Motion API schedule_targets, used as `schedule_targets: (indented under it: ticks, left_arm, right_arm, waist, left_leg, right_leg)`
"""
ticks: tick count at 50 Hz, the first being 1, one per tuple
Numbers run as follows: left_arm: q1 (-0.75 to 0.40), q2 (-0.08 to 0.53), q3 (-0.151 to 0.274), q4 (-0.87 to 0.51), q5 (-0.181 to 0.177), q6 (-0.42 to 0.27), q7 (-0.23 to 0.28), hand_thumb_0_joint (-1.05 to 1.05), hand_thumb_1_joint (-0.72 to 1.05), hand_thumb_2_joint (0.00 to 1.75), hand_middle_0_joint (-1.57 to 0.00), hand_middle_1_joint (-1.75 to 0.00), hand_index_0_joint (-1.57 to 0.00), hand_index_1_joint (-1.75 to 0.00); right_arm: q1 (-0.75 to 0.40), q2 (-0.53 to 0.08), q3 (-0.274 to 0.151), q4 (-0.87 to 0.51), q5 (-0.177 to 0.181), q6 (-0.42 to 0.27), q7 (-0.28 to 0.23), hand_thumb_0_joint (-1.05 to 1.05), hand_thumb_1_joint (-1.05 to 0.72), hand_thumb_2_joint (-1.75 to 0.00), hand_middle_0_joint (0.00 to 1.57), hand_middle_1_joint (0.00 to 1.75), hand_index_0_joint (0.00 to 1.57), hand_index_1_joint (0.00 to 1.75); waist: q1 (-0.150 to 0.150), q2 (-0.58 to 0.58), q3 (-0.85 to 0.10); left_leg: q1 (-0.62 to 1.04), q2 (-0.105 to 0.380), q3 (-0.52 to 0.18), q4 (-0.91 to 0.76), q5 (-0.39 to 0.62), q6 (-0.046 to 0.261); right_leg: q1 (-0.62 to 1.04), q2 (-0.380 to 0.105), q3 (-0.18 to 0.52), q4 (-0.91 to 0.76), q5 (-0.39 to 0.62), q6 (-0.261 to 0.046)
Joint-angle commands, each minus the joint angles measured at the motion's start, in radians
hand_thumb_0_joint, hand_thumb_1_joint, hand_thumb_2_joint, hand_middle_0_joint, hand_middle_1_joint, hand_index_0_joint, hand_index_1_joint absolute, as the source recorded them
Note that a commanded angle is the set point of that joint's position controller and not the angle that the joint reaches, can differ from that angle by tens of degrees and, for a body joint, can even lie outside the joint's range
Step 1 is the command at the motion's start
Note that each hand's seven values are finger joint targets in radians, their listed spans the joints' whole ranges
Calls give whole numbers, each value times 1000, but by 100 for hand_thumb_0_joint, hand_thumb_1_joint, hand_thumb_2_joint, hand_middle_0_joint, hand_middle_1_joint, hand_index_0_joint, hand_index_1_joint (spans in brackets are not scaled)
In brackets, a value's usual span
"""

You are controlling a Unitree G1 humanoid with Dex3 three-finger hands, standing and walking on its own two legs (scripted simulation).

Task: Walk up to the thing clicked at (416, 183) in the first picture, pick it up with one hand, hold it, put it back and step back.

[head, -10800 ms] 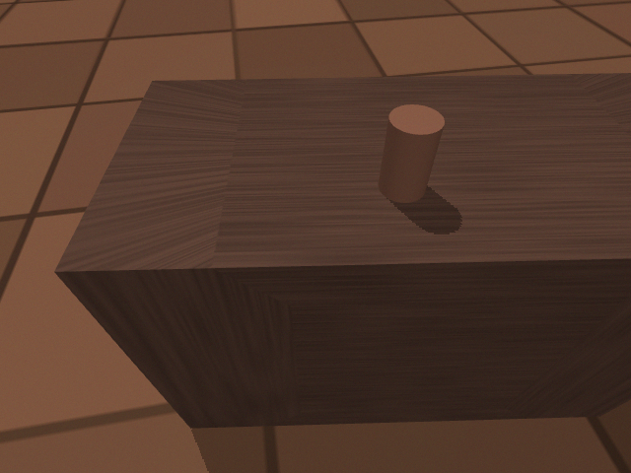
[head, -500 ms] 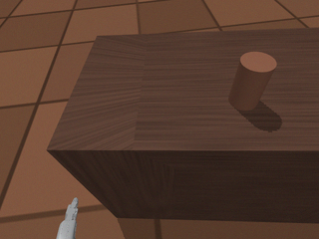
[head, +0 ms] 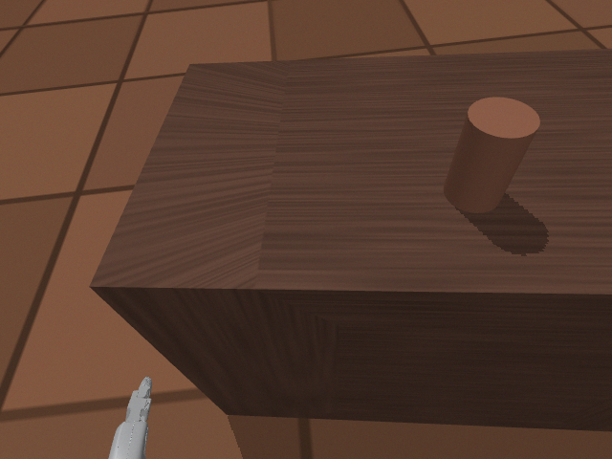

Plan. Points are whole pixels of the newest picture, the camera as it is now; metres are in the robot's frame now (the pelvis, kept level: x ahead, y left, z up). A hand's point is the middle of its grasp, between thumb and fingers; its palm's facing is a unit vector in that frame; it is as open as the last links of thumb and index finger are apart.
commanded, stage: approach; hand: right
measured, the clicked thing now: (485, 158) +0.51 -0.20 +0.11
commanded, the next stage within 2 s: close in in 0.42 s
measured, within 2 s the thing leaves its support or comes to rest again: neither
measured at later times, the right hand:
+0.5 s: hand (598, 169) +0.45 -0.31 +0.14, palm faces +0.09 +0.99 +0.06, open 17.5 cm
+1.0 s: hand (516, 163) +0.49 -0.23 +0.12, palm faces +0.16 +0.99 +0.03, open 17.7 cm
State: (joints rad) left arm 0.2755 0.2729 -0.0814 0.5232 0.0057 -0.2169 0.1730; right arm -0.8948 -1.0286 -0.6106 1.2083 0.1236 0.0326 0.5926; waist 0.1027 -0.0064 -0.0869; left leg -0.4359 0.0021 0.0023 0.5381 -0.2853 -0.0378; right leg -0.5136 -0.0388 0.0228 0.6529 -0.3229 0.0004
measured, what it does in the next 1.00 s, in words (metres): stands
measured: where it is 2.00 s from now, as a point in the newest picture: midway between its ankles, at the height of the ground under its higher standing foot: outside the picture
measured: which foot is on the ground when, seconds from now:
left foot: down 0.00-1.00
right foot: down 0.00-1.00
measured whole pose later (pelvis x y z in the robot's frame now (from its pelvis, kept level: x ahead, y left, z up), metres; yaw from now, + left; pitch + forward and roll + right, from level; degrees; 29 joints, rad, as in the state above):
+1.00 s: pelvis -0.02 +0.01 -0.03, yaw +2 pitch +16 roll +2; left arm 0.33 0.23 0.00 0.31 0.02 -0.12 0.01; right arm -0.91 -0.59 -0.48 1.12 0.08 -0.18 0.20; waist 0.15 -0.01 -0.13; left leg -0.70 -0.01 -0.02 0.81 -0.38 -0.04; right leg -0.75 -0.05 0.01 0.88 -0.41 0.01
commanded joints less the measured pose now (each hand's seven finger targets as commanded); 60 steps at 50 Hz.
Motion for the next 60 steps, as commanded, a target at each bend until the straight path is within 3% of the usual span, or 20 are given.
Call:
schedule_targets:
  ticks: [1,18,22,25,26,31,33,34,35,36,39,40,42,43,45,47,51,53,57,60]
  left_arm:
    - [-11,142,70,-114,-8,-42,18,0,-55,6,-5,-5,-4,-5]
    - [38,111,62,-74,4,-54,-6,0,-54,4,-6,-6,-5,-6]
    - [-30,153,103,-161,17,-61,-19,0,-53,3,-6,-6,-6,-5]
    - [52,88,82,-112,18,-41,-44,0,-53,4,-6,-6,-6,-5]
    - [17,134,118,-181,19,-43,-46,0,-53,4,-6,-6,-6,-5]
    - [-50,164,144,-291,29,-22,-69,0,-54,4,-6,-6,-6,-6]
    - [60,53,83,-187,23,7,-98,0,-54,4,-6,-6,-6,-6]
    - [0,88,104,-277,20,9,-102,0,-55,4,-6,-6,-6,-6]
    - [-117,179,168,-414,18,3,-94,0,-55,4,-6,-6,-6,-6]
    - [-46,181,180,-340,22,14,-94,0,-55,4,-6,-6,-6,-6]
    - [53,54,97,-279,6,42,-130,0,-54,4,-6,-6,-6,-6]
    - [6,41,81,-331,4,39,-137,0,-54,4,-6,-6,-7,-6]
    - [-28,197,215,-439,7,37,-117,0,-54,4,-6,-6,-6,-6]
    - [134,122,170,-290,8,55,-132,0,-54,4,-6,-6,-6,-6]
    - [90,52,124,-315,-5,57,-156,0,-53,3,-6,-6,-7,-5]
    - [-7,144,192,-422,2,45,-140,0,-54,3,-6,-6,-6,-5]
    - [69,73,143,-359,-2,57,-156,0,-53,3,-5,-6,-6,-5]
    - [18,135,184,-444,-1,52,-146,0,-53,3,-5,-6,-6,-5]
    - [74,99,157,-400,-5,68,-153,0,-53,4,-5,-6,-6,-5]
    - [79,133,196,-403,-3,69,-144,0,-61,8,-5,-4,-4,-6]
  right_arm:
    - [-351,-392,-35,-210,21,-52,-3,0,59,-4,4,5,4,5]
    - [-357,-81,104,-207,76,-138,-38,0,53,-5,5,4,5,4]
    - [-386,-103,53,-219,58,-199,-107,0,52,-5,4,5,4,5]
    - [-452,-55,76,-305,45,-257,-151,0,49,-5,5,4,5,4]
    - [-407,-29,71,-246,49,-262,-167,0,47,-6,5,5,4,5]
    - [-491,-90,0,-339,14,-318,-268,0,54,-4,4,4,4,4]
    - [-392,102,99,-235,3,-305,-284,0,54,-5,4,4,4,4]
    - [-399,110,93,-266,6,-308,-297,0,54,-4,4,4,4,4]
    - [-518,-54,16,-452,-4,-329,-325,0,55,-4,4,5,4,5]
    - [-551,-92,7,-470,-17,-327,-343,0,56,-5,3,5,3,5]
    - [-338,174,106,-213,-13,-280,-363,0,59,-5,2,5,3,5]
    - [-412,200,132,-283,-15,-291,-368,0,57,-5,3,5,3,5]
    - [-519,2,43,-426,-32,-307,-396,0,57,-5,3,5,3,5]
    - [-386,122,104,-252,-39,-279,-390,0,56,-6,3,5,3,5]
    - [-359,252,151,-209,-26,-264,-386,0,59,-5,2,5,3,5]
    - [-510,114,88,-358,-31,-289,-406,0,59,-6,2,5,3,6]
    - [-474,253,166,-317,-26,-272,-396,0,56,-5,3,5,3,5]
    - [-534,173,126,-376,-34,-272,-410,0,57,-5,3,5,3,5]
    - [-486,252,165,-304,-34,-248,-430,0,56,-5,3,5,3,5]
    - [-542,206,142,-385,-38,-259,-457,0,53,-7,3,5,3,5]
  waist:
    - [-21,-213,-323]
    - [31,-132,-311]
    - [30,-132,-368]
    - [17,-230,-448]
    - [32,-181,-442]
    - [12,-224,-573]
    - [14,-230,-501]
    - [24,-192,-555]
    - [7,-221,-696]
    - [-4,-282,-719]
    - [28,-150,-396]
    - [39,-144,-453]
    - [32,-180,-598]
    - [40,-154,-442]
    - [57,-98,-326]
    - [59,-109,-497]
    - [53,-145,-414]
    - [54,-114,-519]
    - [44,-116,-438]
    - [42,-118,-486]
  left_leg:
    - [72,-26,29,-30,307,59]
    - [-35,-36,29,14,261,46]
    - [-53,-30,20,69,282,44]
    - [-90,-34,17,120,293,46]
    - [-100,-35,16,128,287,43]
    - [-98,-38,15,190,303,47]
    - [-122,-46,20,194,282,47]
    - [-120,-49,24,195,283,48]
    - [-76,-42,19,201,314,46]
    - [-56,-37,15,208,339,46]
    - [-103,-46,23,184,264,43]
    - [-113,-46,22,183,256,43]
    - [-75,-40,21,195,286,43]
    - [-117,-41,23,193,273,40]
    - [-172,-38,14,185,227,35]
    - [-124,-35,14,195,236,36]
    - [-188,-37,23,208,200,41]
    - [-158,-36,23,215,226,38]
    - [-175,-39,27,206,187,41]
    - [-145,-33,20,204,196,37]
  right_leg:
    - [266,23,-6,-54,415,-3]
    - [239,16,1,-20,340,-9]
    - [189,18,-3,41,360,-7]
    - [230,11,-4,91,440,5]
    - [195,13,-2,106,428,2]
    - [182,4,2,161,480,9]
    - [148,5,-3,157,465,9]
    - [162,-2,5,156,479,8]
    - [220,-5,4,168,501,9]
    - [244,2,-7,173,504,8]
    - [59,8,-13,132,348,0]
    - [81,2,-10,133,336,-4]
    - [170,1,-13,144,370,0]
    - [110,10,-22,140,336,-5]
    - [24,9,-21,135,251,-16]
    - [94,5,-16,146,261,-16]
    - [86,5,-12,138,258,-6]
    - [122,6,-9,152,277,-11]
    - [94,9,-11,133,245,-8]
    - [110,13,-18,137,220,-12]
